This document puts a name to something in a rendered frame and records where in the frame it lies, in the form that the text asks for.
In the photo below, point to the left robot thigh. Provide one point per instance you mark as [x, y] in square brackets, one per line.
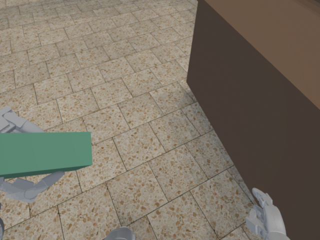
[122, 233]

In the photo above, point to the robot left hand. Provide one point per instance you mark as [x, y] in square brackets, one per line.
[21, 189]

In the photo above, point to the table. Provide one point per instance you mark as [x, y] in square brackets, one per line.
[254, 69]

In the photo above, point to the sponge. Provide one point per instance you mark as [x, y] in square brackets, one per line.
[38, 153]

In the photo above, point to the robot right hand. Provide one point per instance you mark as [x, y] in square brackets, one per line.
[270, 217]

